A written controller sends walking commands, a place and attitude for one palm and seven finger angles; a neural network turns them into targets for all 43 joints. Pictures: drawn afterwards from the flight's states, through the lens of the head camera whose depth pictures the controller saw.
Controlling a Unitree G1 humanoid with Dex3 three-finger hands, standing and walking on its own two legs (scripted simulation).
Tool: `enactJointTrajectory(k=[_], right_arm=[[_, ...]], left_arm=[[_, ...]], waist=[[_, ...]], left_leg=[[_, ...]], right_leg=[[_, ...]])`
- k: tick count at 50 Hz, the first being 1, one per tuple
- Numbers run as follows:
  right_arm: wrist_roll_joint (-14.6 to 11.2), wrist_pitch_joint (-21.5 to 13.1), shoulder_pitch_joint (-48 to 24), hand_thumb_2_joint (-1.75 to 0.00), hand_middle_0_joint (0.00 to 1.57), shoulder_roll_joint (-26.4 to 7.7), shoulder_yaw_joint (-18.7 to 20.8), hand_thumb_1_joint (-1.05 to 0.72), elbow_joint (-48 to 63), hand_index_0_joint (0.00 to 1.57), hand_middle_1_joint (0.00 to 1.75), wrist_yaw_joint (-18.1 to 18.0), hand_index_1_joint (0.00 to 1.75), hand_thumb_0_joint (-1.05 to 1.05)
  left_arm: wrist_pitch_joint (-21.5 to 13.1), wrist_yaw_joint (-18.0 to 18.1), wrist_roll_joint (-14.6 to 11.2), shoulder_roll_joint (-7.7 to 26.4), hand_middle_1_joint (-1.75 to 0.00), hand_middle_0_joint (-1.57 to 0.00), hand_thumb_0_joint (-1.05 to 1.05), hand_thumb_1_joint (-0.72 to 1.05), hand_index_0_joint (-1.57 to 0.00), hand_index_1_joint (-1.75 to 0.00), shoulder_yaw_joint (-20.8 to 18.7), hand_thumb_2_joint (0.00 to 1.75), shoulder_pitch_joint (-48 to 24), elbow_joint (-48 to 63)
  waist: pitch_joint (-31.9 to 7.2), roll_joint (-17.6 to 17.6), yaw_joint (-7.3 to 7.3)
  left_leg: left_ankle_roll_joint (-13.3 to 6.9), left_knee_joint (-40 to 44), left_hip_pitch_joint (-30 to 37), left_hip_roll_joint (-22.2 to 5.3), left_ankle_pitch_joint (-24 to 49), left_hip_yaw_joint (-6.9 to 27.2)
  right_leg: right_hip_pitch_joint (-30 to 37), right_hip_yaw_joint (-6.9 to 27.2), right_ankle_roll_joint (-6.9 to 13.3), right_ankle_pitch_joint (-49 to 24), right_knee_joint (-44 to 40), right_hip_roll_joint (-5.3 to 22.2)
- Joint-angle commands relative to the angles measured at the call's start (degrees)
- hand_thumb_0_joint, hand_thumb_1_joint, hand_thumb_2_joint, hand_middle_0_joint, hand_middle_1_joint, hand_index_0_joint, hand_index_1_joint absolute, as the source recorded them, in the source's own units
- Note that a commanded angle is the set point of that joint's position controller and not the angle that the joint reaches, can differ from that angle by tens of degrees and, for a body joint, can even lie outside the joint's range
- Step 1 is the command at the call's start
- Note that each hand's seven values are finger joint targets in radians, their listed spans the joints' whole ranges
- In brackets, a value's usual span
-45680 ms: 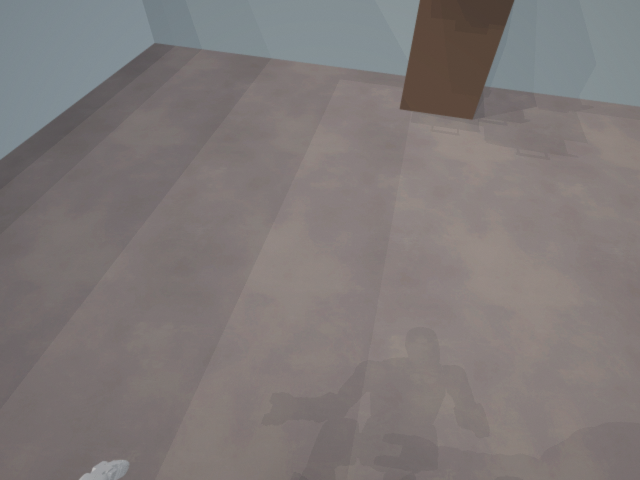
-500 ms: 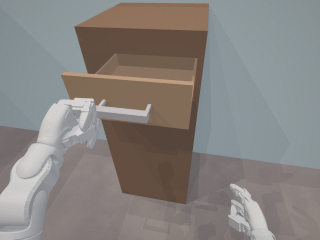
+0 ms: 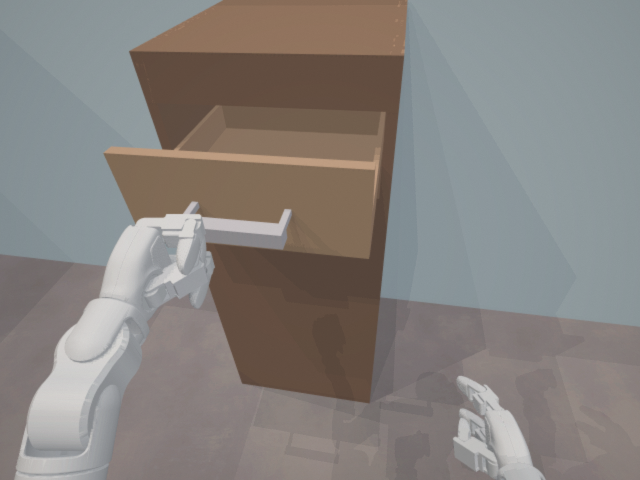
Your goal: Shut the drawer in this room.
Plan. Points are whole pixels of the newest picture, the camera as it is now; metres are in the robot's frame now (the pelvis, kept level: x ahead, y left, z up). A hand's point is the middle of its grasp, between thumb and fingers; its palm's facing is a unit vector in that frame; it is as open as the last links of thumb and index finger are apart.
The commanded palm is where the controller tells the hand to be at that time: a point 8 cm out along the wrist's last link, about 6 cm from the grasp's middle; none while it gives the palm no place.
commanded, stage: bring the fist close to the handle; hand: left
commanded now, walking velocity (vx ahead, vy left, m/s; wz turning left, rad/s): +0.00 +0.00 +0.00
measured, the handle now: (233, 221) +0.42 +0.17 +0.14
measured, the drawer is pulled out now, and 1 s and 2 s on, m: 0.17 0.17 0.11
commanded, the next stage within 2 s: push the drawer shut in 1.06 s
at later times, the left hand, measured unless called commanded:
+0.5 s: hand (223, 272) +0.31 +0.15 +0.15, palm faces -0.02 -1.00 -0.05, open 3.2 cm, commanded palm +0.28 +0.20 +0.15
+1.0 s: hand (234, 272) +0.32 +0.15 +0.13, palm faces -0.04 -1.00 -0.04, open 3.2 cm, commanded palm +0.29 +0.20 +0.14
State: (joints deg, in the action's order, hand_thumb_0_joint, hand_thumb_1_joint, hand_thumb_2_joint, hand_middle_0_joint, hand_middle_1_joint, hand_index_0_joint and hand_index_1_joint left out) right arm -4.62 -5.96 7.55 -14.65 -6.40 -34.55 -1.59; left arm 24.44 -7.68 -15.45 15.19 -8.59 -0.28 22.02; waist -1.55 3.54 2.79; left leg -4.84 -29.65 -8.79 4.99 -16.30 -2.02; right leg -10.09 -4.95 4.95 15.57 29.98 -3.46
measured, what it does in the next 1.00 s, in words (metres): stands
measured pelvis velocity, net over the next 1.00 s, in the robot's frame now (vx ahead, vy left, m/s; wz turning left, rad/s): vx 0.02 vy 0.00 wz -0.02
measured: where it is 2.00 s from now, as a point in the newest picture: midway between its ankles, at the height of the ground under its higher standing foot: outside the picture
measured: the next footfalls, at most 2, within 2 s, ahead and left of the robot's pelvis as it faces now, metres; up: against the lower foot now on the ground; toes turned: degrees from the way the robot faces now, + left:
none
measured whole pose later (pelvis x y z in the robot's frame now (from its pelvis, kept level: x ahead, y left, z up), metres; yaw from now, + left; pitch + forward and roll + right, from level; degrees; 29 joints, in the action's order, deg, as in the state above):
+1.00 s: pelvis +0.02 +0.00 +0.00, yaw -1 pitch +0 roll +0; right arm -3.6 -7.5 12.7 -14.7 -3.7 -34.8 -1.3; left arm 1.7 -8.1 -13.4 12.9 -7.0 -1.0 0.0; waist -2.8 3.1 0.7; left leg -4.4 -30.6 -12.8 3.8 -18.2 -2.9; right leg -14.0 -3.9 5.4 16.4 29.9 -4.7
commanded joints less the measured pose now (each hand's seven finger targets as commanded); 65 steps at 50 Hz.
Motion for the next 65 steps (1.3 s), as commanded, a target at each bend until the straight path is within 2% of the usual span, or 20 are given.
enactJointTrajectory(k=[1,4,6,8,11,13,21,25,31,35,40,42,49,51,55,56,58,60,61,65], right_arm=[[0.14,-3.27,-9.90,-0.90,0.20,-5.84,3.43,-0.90,10.51,0.20,0.30,-0.62,0.30,0.00],[0.04,-2.95,-9.24,-0.90,0.20,-5.79,3.50,-0.90,10.35,0.20,0.30,-0.68,0.30,0.00],[0.02,-2.68,-8.90,-0.90,0.20,-6.20,3.89,-0.90,10.13,0.20,0.30,-0.87,0.30,0.00],[-0.08,-2.79,-9.01,-0.90,0.20,-5.82,3.91,-0.90,10.72,0.20,0.30,-0.93,0.30,0.00],[0.10,-3.45,-7.96,-0.90,0.20,-6.04,4.20,-0.90,10.61,0.20,0.30,-1.18,0.30,0.00],[0.13,-4.06,-7.03,-0.90,0.20,-5.78,4.37,-0.90,10.49,0.20,0.30,-1.18,0.30,0.00],[0.35,-4.54,-4.60,-0.90,0.20,-6.64,5.07,-0.90,9.59,0.20,0.30,-1.18,0.30,0.00],[0.45,-4.93,-3.79,-0.90,0.20,-6.16,5.13,-0.90,9.77,0.20,0.30,-1.27,0.30,0.00],[0.89,-5.29,-1.90,-0.90,0.20,-6.46,5.33,-0.90,9.25,0.20,0.30,-0.87,0.30,0.00],[0.89,-5.40,-1.68,-0.90,0.20,-6.16,5.57,-0.90,9.76,0.20,0.30,-0.58,0.30,0.00],[1.04,-5.17,-1.96,-0.90,0.20,-6.15,5.40,-0.90,9.30,0.20,0.30,-0.57,0.30,0.00],[1.03,-5.15,-2.12,-0.90,0.20,-5.94,5.41,-0.90,9.52,0.20,0.30,-0.44,0.30,0.00],[0.89,-4.75,-2.15,-0.90,0.20,-6.18,5.56,-0.90,9.53,0.20,0.30,-0.36,0.30,0.00],[1.00,-4.67,-2.41,-0.90,0.20,-6.27,5.56,-0.90,9.54,0.20,0.30,-0.45,0.30,0.00],[0.88,-4.50,-2.92,-0.90,0.20,-6.00,5.21,-0.90,9.21,0.20,0.30,-0.71,0.30,0.00],[1.00,-4.35,-2.71,-0.90,0.20,-6.26,5.36,-0.90,8.95,0.20,0.30,-0.81,0.30,0.00],[0.89,-4.22,-3.06,-0.90,0.20,-5.99,5.34,-0.90,9.23,0.20,0.30,-0.82,0.30,0.00],[0.67,-4.14,-3.09,-0.90,0.20,-6.05,5.18,-0.90,8.64,0.20,0.30,-0.88,0.30,0.00],[0.79,-4.08,-2.78,-0.90,0.20,-6.29,5.26,-0.90,8.51,0.20,0.30,-0.98,0.30,0.00],[0.44,-3.83,-2.60,-0.90,0.20,-6.45,5.25,-0.90,7.96,0.20,0.30,-1.25,0.30,0.00]], left_arm=[[-6.82,0.23,-0.11,9.29,-1.60,-1.40,0.00,0.90,-1.40,-1.60,-6.22,0.90,-13.79,9.18],[-7.93,-0.69,-0.50,7.82,-1.60,-1.40,0.00,0.90,-1.40,-1.60,-5.46,0.90,-13.31,6.05],[-8.79,-0.72,-0.46,10.26,-1.60,-1.40,0.00,0.90,-1.40,-1.60,-7.71,0.90,-13.45,3.88],[-10.09,-1.11,-0.32,8.20,-1.60,-1.40,0.00,0.90,-1.40,-1.60,-5.41,0.90,-15.60,4.28],[-12.87,-0.97,-0.20,10.17,-1.60,-1.40,0.00,0.90,-1.40,-1.60,-6.97,0.90,-15.81,3.31],[-14.77,-1.37,-0.15,8.77,-1.60,-1.40,0.00,0.90,-1.40,-1.60,-5.68,0.90,-15.81,2.98],[-18.62,-1.52,0.25,9.43,-1.60,-1.40,0.00,0.90,-1.40,-1.60,-6.36,0.90,-15.13,-4.17],[-21.17,-1.44,0.52,7.68,-1.60,-1.40,0.00,0.90,-1.40,-1.60,-4.18,0.90,-18.45,-4.74],[-24.52,-1.52,0.89,6.90,-1.60,-1.40,0.00,0.90,-1.40,-1.60,-3.50,0.90,-15.73,-9.34],[-26.08,-1.06,1.21,6.33,-1.60,-1.40,0.00,0.90,-1.40,-1.60,-2.96,0.90,-16.02,-8.80],[-27.04,0.06,1.50,7.91,-1.60,-1.40,0.00,0.90,-1.40,-1.60,-4.13,0.90,-17.50,-9.41],[-27.13,-0.10,1.55,5.55,-1.60,-1.40,0.00,0.90,-1.40,-1.60,-2.13,0.90,-16.29,-9.16],[-26.25,-0.47,1.37,5.70,-1.60,-1.40,0.00,0.90,-1.40,-1.60,-2.25,0.90,-14.81,-9.37],[-26.28,-0.29,1.28,6.01,-1.60,-1.40,0.00,0.90,-1.40,-1.60,-2.41,0.90,-14.70,-9.26],[-26.66,-0.06,1.56,5.77,-1.60,-1.40,0.00,0.90,-1.40,-1.60,-1.25,0.90,-20.13,-9.36],[-26.78,0.25,1.42,7.91,-1.60,-1.40,0.00,0.90,-1.40,-1.60,-3.54,0.90,-19.18,-10.67],[-27.05,-0.16,1.20,7.64,-1.60,-1.40,0.00,0.90,-1.40,-1.60,-3.89,0.90,-17.80,-10.83],[-27.17,-0.63,1.14,6.83,-1.60,-1.40,0.00,0.90,-1.40,-1.60,-2.19,0.90,-22.06,-11.94],[-27.18,-0.58,1.09,6.97,-1.60,-1.40,0.00,0.90,-1.40,-1.60,-2.42,0.90,-22.36,-13.02],[-26.82,-1.06,0.92,7.23,-1.60,-1.40,0.00,0.90,-1.40,-1.60,-2.15,0.90,-26.88,-16.83]], waist=[[-8.64,-3.48,-0.10],[-6.96,-4.33,-0.91],[-6.38,-6.02,-0.77],[-7.02,-2.79,-1.33],[-8.28,-2.07,-1.05],[-9.68,-1.14,-1.52],[-8.29,-5.18,-1.80],[-10.87,-1.80,-2.26],[-11.33,-4.14,-2.02],[-12.69,-2.36,-1.78],[-11.88,-4.01,-2.13],[-12.18,-3.77,-2.06],[-11.26,-3.37,-2.03],[-10.95,-5.41,-2.25],[-9.86,-1.78,-2.97],[-9.51,-4.56,-2.59],[-11.30,-3.47,-2.12],[-10.14,-1.74,-3.13],[-9.90,-4.47,-3.21],[-9.57,-3.01,-3.69]], left_leg=[[2.94,4.22,1.12,-5.36,10.11,5.95],[2.64,3.48,-0.26,-5.12,10.17,5.26],[2.65,2.67,-2.19,-5.29,9.01,5.16],[2.54,2.60,-1.61,-5.02,8.32,4.80],[2.54,2.11,-1.34,-5.07,9.54,4.88],[2.55,1.92,-0.68,-5.02,11.09,4.60],[2.47,0.80,-3.90,-5.01,10.53,4.36],[2.46,1.55,-1.78,-4.74,11.38,4.19],[2.46,0.83,-3.00,-4.81,13.84,3.97],[2.76,1.20,-1.90,-4.89,14.57,4.03],[2.61,1.65,-2.69,-5.03,13.49,3.89],[2.60,1.74,-1.94,-5.11,14.47,3.89],[2.81,2.15,-1.59,-5.11,14.13,4.09],[2.52,1.85,-2.05,-5.22,13.62,3.97],[2.71,2.54,-1.47,-5.02,11.00,4.43],[2.51,2.36,-2.59,-5.26,10.57,4.41],[2.52,2.49,-2.37,-4.97,11.22,4.03],[2.73,2.59,-1.88,-5.02,10.45,4.25],[2.45,2.28,-2.35,-5.14,10.47,4.40],[2.57,2.55,-2.24,-5.01,9.07,4.65]], right_leg=[[1.90,6.25,-3.51,-8.27,-5.67,4.37],[1.76,7.05,-4.07,-10.02,-6.19,4.73],[1.98,9.11,-4.75,-8.31,-7.28,5.37],[1.59,9.25,-4.57,-6.91,-7.37,5.56],[2.06,9.51,-4.59,-8.78,-6.86,5.37],[2.74,9.14,-4.63,-12.23,-6.11,5.47],[1.96,10.41,-5.83,-14.01,-5.78,5.85],[1.41,8.10,-4.46,-13.36,-4.72,4.80],[1.65,7.75,-4.59,-17.94,-3.30,4.48],[1.08,6.54,-3.85,-17.30,-2.71,4.13],[1.41,6.95,-3.98,-16.32,-3.28,4.17],[1.47,6.78,-3.90,-16.99,-3.17,4.04],[0.67,6.25,-3.73,-16.37,-3.59,3.86],[0.69,6.66,-4.15,-16.07,-3.89,3.91],[-0.91,6.56,-3.64,-12.01,-4.41,3.95],[-0.23,7.14,-3.91,-11.46,-4.79,3.98],[1.43,7.45,-3.85,-12.77,-4.76,4.18],[-0.23,7.06,-3.70,-11.67,-4.79,4.05],[-0.24,7.41,-4.02,-11.60,-4.93,4.01],[-1.36,7.19,-3.73,-9.91,-5.25,4.04]])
